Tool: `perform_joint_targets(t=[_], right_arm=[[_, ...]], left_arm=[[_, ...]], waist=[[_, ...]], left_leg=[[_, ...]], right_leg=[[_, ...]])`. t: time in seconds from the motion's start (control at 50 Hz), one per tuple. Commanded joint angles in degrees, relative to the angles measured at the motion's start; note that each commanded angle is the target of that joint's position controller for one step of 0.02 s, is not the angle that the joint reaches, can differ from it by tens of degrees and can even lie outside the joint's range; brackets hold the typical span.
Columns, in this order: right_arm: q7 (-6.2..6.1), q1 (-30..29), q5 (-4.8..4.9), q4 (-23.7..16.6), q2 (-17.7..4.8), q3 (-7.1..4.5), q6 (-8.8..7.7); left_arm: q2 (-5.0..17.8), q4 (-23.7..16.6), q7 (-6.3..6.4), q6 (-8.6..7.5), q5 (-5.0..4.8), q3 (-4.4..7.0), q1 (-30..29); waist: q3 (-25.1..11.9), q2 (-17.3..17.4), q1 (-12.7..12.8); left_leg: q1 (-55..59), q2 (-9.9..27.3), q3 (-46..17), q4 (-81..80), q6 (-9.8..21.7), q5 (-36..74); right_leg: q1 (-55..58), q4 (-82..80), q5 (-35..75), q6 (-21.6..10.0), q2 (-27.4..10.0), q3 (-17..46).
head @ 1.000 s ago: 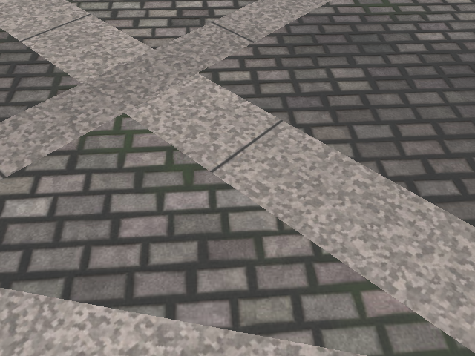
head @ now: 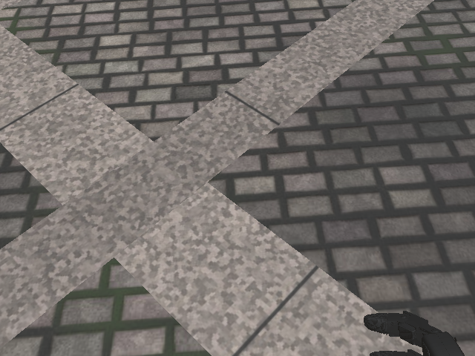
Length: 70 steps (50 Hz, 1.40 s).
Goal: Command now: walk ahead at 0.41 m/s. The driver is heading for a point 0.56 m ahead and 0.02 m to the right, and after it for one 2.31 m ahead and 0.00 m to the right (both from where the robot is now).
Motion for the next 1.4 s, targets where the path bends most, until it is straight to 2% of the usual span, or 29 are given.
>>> perform_joint_targets(t=[0.02,0.04,0.1,0.2,0.28,0.36,0.42,0.46,0.48,0.5,0.54,0.64,0.68,0.7,0.78,0.86,0.88,0.9,0.92,0.94,0.96,0.98,1.02,1.08,1.14,1.24,1.28,1.32,1.4], right_arm=[[-3.07,30.29,-1.09,9.45,-14.07,-5.14,-0.1],[-2.86,25.58,-2.6,6.46,-11.75,-3.82,-2.19],[-2.45,14.39,1.64,4.91,-7.47,-3.9,-2.5],[-2.96,13.96,0.99,7.14,-8.47,-3.58,-1.7],[-3.42,16.82,1.64,8.25,-12.72,-4.85,-0.24],[-2.89,17.42,3.01,8.86,-14.14,-5.86,-0.02],[-3.02,19.07,2.75,9.32,-13.31,-5.9,-0.14],[-2.93,17.28,2.09,7.97,-8.97,-4.52,-0.69],[-1.93,19.36,-0.2,4.67,-5.82,-3.73,-1.33],[-1.98,16.71,-2.3,4.99,-10.59,-4.93,-0.94],[-1.21,13.1,-1.45,4.11,-10.78,-5.14,-0.97],[-0.11,9.41,-1.51,1.64,-8.11,-4.14,0.99],[-0.27,5.9,-1.63,-0.01,-7.21,-3.48,0.9],[-1.61,3.73,3.78,-0.49,-6.05,-3.47,-0.86],[-0.92,-3.98,2.56,-2.89,-5.25,-2.68,-3.05],[-1.04,6.88,1.47,0.08,-10.01,-4.8,-2.59],[-1.38,13.88,1.02,2.35,-11.56,-5.48,-2.46],[-2.13,21.66,-0.53,4.17,-15.36,-6.11,-2.18],[-1.82,21.44,-1.59,4.42,-15.9,-5.38,-1.69],[-1.5,21.82,0.07,4.16,-11.91,-5.09,-0.77],[-1.57,14.8,1.3,3.17,-10.33,-4.55,-0.19],[-1.77,9.76,1.69,2.83,-8.29,-3.89,0.11],[-1.81,5.73,0.39,3.13,-7.38,-3.36,0.27],[-1.85,3.53,-0.8,4.18,-8.21,-3.92,0.23],[-2.71,4.37,-0.13,5.3,-9.27,-4.44,1.02],[-3.39,5.62,0.88,7.17,-6.98,-3.53,2.46],[-3.54,10.6,0.94,8.25,-7.18,-3.85,2.42],[-4.1,9.27,0.72,8.67,-7.5,-4.02,2.76],[-4.33,10.63,0.64,10.49,-6.69,-4.1,3.17]], left_arm=[[2.1,-10.02,2.07,0.22,-4.78,0.19,-13.21],[-1.81,-6.87,2.4,-0.72,-5.67,-1.74,2.06],[7.61,-10.68,4.07,-1.13,-4.42,0.13,-11.15],[2.81,-14.44,4.78,1.39,-4.11,-0.98,-16.56],[4.34,-14.28,5.12,2.54,-3.96,-0.95,-21.0],[8.42,-18.76,4.12,3.4,-4.53,0.07,-32.82],[8.52,-18.48,3.45,2.2,-4.89,0.76,-31.09],[11.25,-14.48,3.78,1.31,-4.5,2.31,-16.11],[17.19,-12.14,3.26,1.96,1.06,3.54,-5.46],[14.18,-12.08,2.71,2.38,0.31,3.55,-4.44],[10.33,-13.9,2.28,2.35,-1.22,2.68,-10.84],[7.8,-12.05,2.83,1.18,-2.78,1.86,-8.49],[8.18,-11.31,3.03,0.9,-2.96,1.81,-7.72],[7.48,-12.3,3.59,1.09,-4.7,1.78,-10.5],[11.79,-10.28,4.95,2.2,-4.45,2.23,-3.43],[12.11,-10.8,5.13,2.5,-4.46,2.17,-7.4],[12.05,-11.46,4.92,2.6,-4.41,2.02,-8.83],[9.82,-13.38,4.79,2.31,-3.19,1.26,-9.21],[1.51,-10.76,3.8,2.25,-3.18,-1.12,5.3],[8.09,-7.88,3.28,2.4,-3.97,0.24,6.65],[10.43,-10.18,3.42,2.97,-5.14,1.15,-0.3],[10.32,-11.71,4.25,3.59,-4.6,1.28,-6.4],[8.93,-12.48,5.51,5.54,-3.66,1.78,-8.54],[4.73,-12.14,6.33,6.85,-3.32,1.09,-7.28],[5.47,-12.32,6.45,7.62,-3.16,1.24,-10.85],[5.96,-12.79,6.18,7.86,-1.79,1.62,-15.34],[11.77,-13.42,6.46,7.53,-2.19,2.76,-17.64],[7.07,-12.46,6.03,6.66,-2.26,1.91,-18.64],[6.18,-11.44,5.79,5.08,-2.77,1.69,-19.1]], waist=[[-16.25,10.3,-14.17],[-29.41,7.26,-7.58],[-15.53,-7.86,-5.85],[-5.52,-2.63,-1.87],[-9.96,2.76,-3.65],[-4.08,3.73,-6.76],[-0.46,2.03,-5.58],[-5.03,-5.19,0.45],[-7.13,-25.24,2.06],[-4.14,-17.14,2.44],[0.08,-7.15,-0.73],[2.43,-8.34,-3.12],[3.6,-6.89,-3.49],[3.2,-8.03,-3.05],[0.54,-8.38,0.01],[-5.71,-10.89,-7.3],[-9.31,-10.15,-10.9],[-16.6,-3.36,-12.79],[-28.2,12.23,-6.4],[-32.44,5.41,-8.82],[-22.05,3.42,-7.25],[-14.2,-1.31,-6.07],[-7.54,-0.69,-2.55],[-7.52,2.46,-0.3],[-9.44,2.73,-1.66],[-3.22,0.84,-1.54],[0.06,-7.45,-5.79],[1.07,-10.48,-5.38],[-0.21,-8.31,-5.52]], left_leg=[[54.47,14.7,-13.6,7.12,7.32,56.7],[62.87,24.84,-30.04,9.33,18.54,59.07],[41.89,18.98,-22.98,-4.28,16.04,28.25],[17.75,12.03,-12.0,-10.64,11.34,26.95],[16.43,9.44,-7.43,-9.74,7.67,18.0],[18.02,14.14,-15.63,-14.62,7.23,-30.3],[18.3,14.37,-18.35,-12.06,6.01,-42.06],[7.78,8.43,-11.41,6.53,3.19,-35.93],[-10.69,-1.92,0.79,26.44,-0.22,-42.16],[-19.49,0.13,-3.41,35.82,0.41,-44.2],[-17.95,5.08,-5.46,37.16,-0.05,-32.16],[-13.84,7.44,-1.99,31.68,-4.05,-24.05],[-11.01,7.04,-0.16,24.95,-5.55,-22.24],[-12.12,7.22,-2.85,19.98,-4.75,-19.92],[1.41,1.71,1.27,3.72,-3.56,-6.75],[16.95,-1.62,0.47,-0.63,0.61,-4.95],[26.27,0.25,-0.34,-2.8,2.1,1.87],[42.69,10.86,-9.72,2.22,5.57,25.03],[59.13,28.83,-29.94,4.7,18.5,44.38],[56.12,25.51,-32.67,1.97,17.93,33.35],[47.01,22.51,-25.09,-0.56,15.28,24.1],[36.47,18.98,-20.99,-3.77,12.67,17.34],[20.35,15.65,-16.29,-8.8,10.57,10.73],[10.85,13.15,-10.95,-11.72,10.07,7.71],[10.17,12.69,-10.85,-13.6,9.02,-10.59],[5.12,9.24,-12.34,-13.88,2.19,-43.89],[6.31,3.79,-7.37,-9.3,-1.99,-42.09],[15.53,2.34,-4.23,-4.55,-3.34,-34.03],[17.85,2.97,-4.13,-2.49,-2.25,-27.21]], right_leg=[[-33.0,56.42,-17.37,3.21,4.56,3.1],[-42.6,68.31,-18.63,0.69,3.86,21.55],[-46.3,59.98,-7.23,-0.36,-3.95,14.34],[-38.61,35.88,0.11,1.89,-8.4,8.28],[-27.6,20.88,18.6,1.6,-4.68,6.57],[-32.42,15.13,13.05,-1.94,-7.46,7.47],[-29.53,9.24,6.44,-4.93,-6.98,5.77],[-11.63,5.63,-0.76,-9.07,-13.04,14.64],[2.89,-6.21,-18.62,-14.95,-23.8,40.02],[2.56,-9.24,-27.31,-15.73,-25.21,48.07],[-5.04,-9.14,-18.23,-13.24,-20.76,35.91],[-10.76,-13.99,5.24,-11.86,-14.91,21.97],[-12.36,-11.9,31.65,-12.17,-14.38,16.27],[-11.01,-8.45,38.78,-11.89,-14.43,14.07],[-13.97,-6.58,44.88,-9.94,-13.31,10.36],[-10.51,5.83,56.32,-6.29,-12.44,9.82],[-12.64,14.83,54.51,-4.38,-10.34,8.72],[-23.83,31.82,34.65,-2.33,-6.44,7.4],[-38.51,53.94,-17.88,0.85,0.85,10.31],[-38.59,57.83,-18.46,0.66,-1.3,17.03],[-42.34,56.49,-15.47,1.15,-4.46,13.87],[-42.53,52.23,-11.56,1.8,-6.52,11.14],[-35.9,45.98,-6.87,2.27,-8.74,10.31],[-27.14,33.57,-4.36,2.37,-8.52,8.13],[-23.06,25.11,2.92,1.49,-8.55,7.74],[-16.98,10.24,8.78,-1.48,-7.57,6.54],[-21.93,5.41,2.41,-4.79,-11.71,11.1],[-31.4,1.03,-9.07,-4.01,-10.12,11.02],[-28.83,2.93,1.16,-2.26,-9.13,9.86]])
Keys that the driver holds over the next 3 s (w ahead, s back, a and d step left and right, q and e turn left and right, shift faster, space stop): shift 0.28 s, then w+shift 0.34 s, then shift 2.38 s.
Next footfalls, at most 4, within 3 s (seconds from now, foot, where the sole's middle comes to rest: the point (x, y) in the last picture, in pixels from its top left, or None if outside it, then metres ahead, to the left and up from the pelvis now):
0.44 right None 0.33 -0.15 -0.76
0.88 left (256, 279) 0.68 0.06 -0.76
1.26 right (338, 293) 0.65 -0.18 -0.76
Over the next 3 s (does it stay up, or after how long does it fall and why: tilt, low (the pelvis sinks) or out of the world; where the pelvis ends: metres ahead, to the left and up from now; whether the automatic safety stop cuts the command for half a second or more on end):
stays up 0.62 -0.07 0.01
